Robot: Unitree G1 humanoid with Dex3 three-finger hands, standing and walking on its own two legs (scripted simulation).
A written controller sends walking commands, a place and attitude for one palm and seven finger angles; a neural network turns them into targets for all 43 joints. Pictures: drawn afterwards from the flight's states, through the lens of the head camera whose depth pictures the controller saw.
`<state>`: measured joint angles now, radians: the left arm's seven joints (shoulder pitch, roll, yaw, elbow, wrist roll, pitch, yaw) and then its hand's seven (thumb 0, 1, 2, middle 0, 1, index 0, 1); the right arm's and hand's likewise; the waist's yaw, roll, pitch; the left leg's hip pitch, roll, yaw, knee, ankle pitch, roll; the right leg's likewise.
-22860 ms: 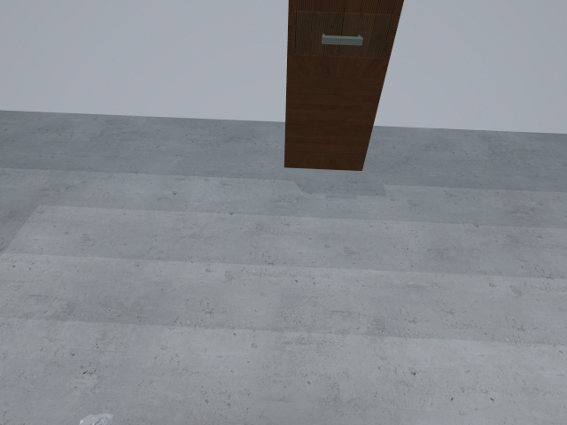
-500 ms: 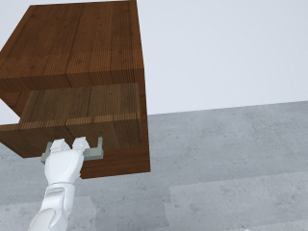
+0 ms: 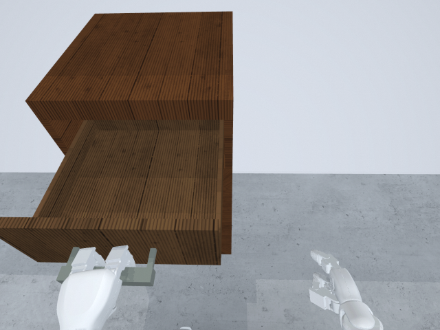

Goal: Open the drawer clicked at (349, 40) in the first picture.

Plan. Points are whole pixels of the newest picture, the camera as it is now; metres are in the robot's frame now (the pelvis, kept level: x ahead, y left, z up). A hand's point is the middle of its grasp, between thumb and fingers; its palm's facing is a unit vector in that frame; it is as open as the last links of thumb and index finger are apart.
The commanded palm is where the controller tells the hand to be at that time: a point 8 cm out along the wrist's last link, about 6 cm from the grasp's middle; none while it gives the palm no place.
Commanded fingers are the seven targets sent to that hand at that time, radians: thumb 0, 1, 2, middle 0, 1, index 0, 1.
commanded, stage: pull the drawer open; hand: left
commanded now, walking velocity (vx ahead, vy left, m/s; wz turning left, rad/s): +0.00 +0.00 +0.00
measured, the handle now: (110, 264) +0.23 +0.23 +0.00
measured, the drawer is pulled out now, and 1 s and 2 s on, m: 0.26 0.30 0.30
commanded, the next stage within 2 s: open the thumb to release the handle in 0.36 s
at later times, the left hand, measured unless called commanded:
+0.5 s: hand (98, 329) +0.13 +0.22 -0.02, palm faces -0.07 -0.09 -0.99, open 6.2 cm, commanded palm +0.11 +0.23 +0.03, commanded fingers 0.00 0.69 0.81 -0.38 -1.33 -0.38 -1.33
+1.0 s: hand (92, 327) +0.13 +0.23 -0.02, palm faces -0.02 -0.09 -1.00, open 12.6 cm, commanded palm +0.11 +0.22 +0.03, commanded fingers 0.00 -0.50 0.30 -0.30 -1.20 -0.30 -1.20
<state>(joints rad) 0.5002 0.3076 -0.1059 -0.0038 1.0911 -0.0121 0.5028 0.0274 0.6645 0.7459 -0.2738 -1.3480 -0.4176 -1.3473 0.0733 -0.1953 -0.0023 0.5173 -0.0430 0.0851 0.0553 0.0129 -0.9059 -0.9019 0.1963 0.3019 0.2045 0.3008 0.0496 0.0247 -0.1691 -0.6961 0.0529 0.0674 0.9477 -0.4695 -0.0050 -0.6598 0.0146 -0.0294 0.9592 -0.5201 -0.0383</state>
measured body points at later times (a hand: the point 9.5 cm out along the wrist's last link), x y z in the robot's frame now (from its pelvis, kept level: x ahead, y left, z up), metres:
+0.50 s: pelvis -0.01 -0.01 -0.02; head +0.04 -0.05 +0.42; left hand +0.13 +0.22 +0.03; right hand +0.18 -0.25 -0.13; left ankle +0.00 +0.12 -0.68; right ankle -0.03 -0.10 -0.68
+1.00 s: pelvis -0.02 -0.01 -0.01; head +0.02 -0.04 +0.43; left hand +0.13 +0.23 +0.04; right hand +0.19 -0.23 -0.11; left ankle +0.00 +0.12 -0.68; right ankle -0.03 -0.10 -0.68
